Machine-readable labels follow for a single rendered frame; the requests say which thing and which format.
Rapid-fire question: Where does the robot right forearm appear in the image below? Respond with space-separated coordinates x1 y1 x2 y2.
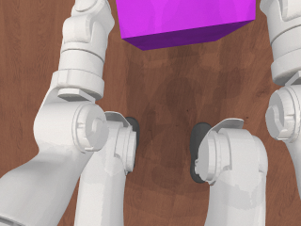
260 0 301 87

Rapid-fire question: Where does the carton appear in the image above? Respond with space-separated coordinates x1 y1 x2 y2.
116 0 256 51

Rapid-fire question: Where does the right robot shin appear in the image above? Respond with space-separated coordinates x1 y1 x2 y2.
195 118 268 182

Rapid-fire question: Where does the robot left upper arm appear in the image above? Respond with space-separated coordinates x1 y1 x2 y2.
0 101 109 226

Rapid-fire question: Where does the robot right upper arm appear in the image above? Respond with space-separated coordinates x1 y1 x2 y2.
265 84 301 200

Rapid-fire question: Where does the left robot shin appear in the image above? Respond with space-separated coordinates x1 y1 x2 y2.
104 111 131 128

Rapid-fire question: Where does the robot left forearm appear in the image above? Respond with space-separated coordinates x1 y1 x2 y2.
33 0 115 132

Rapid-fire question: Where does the robot shin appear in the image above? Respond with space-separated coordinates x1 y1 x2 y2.
195 118 268 182
104 111 131 128

